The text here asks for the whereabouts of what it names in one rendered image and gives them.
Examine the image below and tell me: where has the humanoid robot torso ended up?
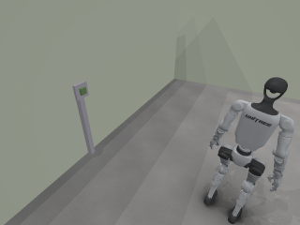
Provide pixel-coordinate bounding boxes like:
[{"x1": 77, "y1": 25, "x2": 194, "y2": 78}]
[{"x1": 230, "y1": 101, "x2": 281, "y2": 168}]

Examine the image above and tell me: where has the left robot upper arm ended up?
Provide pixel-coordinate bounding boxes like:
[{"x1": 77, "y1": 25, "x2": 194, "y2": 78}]
[{"x1": 219, "y1": 99, "x2": 249, "y2": 131}]

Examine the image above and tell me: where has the right robot hand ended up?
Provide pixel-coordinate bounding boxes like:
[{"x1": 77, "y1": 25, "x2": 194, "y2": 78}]
[{"x1": 267, "y1": 174, "x2": 282, "y2": 192}]

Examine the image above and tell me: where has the panel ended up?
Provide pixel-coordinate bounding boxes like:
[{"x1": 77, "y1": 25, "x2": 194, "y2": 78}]
[{"x1": 72, "y1": 81, "x2": 96, "y2": 155}]

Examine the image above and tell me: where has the left robot forearm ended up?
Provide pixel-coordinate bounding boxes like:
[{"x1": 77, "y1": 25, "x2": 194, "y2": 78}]
[{"x1": 213, "y1": 121, "x2": 226, "y2": 142}]

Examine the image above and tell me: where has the right robot upper arm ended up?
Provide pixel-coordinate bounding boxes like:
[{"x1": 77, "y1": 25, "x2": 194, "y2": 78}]
[{"x1": 272, "y1": 114, "x2": 295, "y2": 159}]

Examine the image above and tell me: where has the left robot hand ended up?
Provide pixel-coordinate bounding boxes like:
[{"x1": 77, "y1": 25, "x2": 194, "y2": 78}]
[{"x1": 209, "y1": 138, "x2": 221, "y2": 149}]

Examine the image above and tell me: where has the button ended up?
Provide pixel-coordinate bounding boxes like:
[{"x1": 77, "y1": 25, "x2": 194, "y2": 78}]
[{"x1": 79, "y1": 86, "x2": 87, "y2": 96}]

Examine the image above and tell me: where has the left robot shin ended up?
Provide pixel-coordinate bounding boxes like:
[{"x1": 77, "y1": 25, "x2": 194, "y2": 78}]
[{"x1": 207, "y1": 163, "x2": 225, "y2": 199}]

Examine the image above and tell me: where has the right robot forearm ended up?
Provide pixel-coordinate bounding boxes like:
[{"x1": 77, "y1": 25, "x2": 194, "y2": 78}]
[{"x1": 273, "y1": 149, "x2": 289, "y2": 179}]

